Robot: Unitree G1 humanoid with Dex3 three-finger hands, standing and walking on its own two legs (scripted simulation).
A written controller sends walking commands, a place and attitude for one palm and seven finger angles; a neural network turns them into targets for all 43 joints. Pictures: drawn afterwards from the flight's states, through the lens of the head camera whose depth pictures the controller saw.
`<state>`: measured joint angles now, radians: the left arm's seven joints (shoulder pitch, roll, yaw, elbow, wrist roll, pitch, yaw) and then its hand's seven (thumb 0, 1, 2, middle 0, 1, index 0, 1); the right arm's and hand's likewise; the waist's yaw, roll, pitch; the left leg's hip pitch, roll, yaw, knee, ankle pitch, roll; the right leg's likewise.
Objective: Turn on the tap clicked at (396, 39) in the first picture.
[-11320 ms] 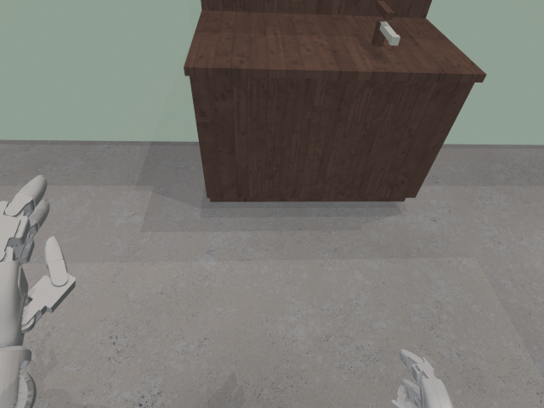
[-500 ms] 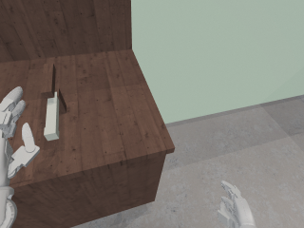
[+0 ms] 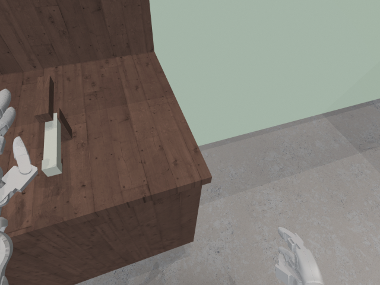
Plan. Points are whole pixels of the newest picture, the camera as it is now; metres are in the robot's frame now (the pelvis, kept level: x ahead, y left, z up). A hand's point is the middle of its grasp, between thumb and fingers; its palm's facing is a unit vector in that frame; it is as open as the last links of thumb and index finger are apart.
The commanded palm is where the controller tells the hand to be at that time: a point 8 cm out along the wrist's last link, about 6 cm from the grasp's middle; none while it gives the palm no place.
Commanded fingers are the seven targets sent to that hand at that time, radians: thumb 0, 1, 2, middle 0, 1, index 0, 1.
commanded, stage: come to a stop and stand still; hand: left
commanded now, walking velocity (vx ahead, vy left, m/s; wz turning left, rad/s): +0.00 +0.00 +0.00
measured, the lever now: (52, 166) +0.32 +0.32 +0.05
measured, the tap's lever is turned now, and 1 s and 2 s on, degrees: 0 0 0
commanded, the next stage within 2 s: look again from close up in 0.48 s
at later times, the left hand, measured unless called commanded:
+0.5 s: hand (24, 195) +0.21 +0.27 +0.16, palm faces +0.40 -0.86 -0.31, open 7.4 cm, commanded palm +0.15 +0.30 +0.17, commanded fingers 0.00 0.90 0.90 -0.20 -0.30 -0.20 -0.30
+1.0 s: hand (17, 192) +0.21 +0.27 +0.16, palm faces +0.40 -0.84 -0.37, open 7.4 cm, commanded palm +0.14 +0.31 +0.17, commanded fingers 0.00 0.90 0.90 -0.20 -0.30 -0.20 -0.30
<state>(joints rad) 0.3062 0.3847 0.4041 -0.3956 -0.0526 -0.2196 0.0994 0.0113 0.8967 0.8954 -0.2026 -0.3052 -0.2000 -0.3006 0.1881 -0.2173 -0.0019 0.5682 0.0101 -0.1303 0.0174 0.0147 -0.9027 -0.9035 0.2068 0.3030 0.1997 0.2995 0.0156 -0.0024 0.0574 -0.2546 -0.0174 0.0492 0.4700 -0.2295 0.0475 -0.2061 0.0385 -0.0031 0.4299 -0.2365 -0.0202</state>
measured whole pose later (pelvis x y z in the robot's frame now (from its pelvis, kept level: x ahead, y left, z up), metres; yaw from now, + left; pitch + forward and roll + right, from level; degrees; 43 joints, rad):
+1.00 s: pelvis -0.01 +0.02 +0.00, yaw +2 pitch -1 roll -2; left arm 0.36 0.38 0.32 -0.43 -0.03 -0.20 0.10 0.01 0.89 0.89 -0.21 -0.31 -0.20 -0.30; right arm 0.23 -0.21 0.04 0.55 0.02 -0.09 -0.06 0.01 -0.90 -0.90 0.21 0.30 0.20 0.30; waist 0.04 -0.02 0.05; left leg -0.22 -0.04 0.03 0.45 -0.21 0.07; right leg -0.15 0.02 -0.02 0.39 -0.22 0.01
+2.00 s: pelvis +0.00 -0.05 -0.02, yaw +5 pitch +3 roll +1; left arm 0.48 0.29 0.31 -0.40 -0.19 -0.08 0.10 0.01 0.90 0.90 -0.21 -0.31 -0.20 -0.30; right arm 0.24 -0.26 0.00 0.66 0.03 -0.21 -0.08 0.02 -0.90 -0.90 0.20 0.30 0.20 0.30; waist 0.07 0.03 -0.08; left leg -0.41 -0.02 -0.04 0.70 -0.33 -0.01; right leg -0.35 0.05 -0.08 0.70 -0.40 -0.09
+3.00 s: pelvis +0.00 -0.05 -0.02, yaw +5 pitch +1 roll +0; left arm 0.55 0.21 0.20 -0.49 -0.22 0.08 0.21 0.01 0.90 0.90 -0.20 -0.31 -0.20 -0.30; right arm 0.21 -0.24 0.04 0.64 0.03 -0.21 -0.09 0.02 -0.90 -0.90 0.21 0.30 0.20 0.30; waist 0.07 0.05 -0.09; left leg -0.38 -0.02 -0.05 0.69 -0.32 -0.01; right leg -0.31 0.05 -0.09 0.67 -0.38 -0.08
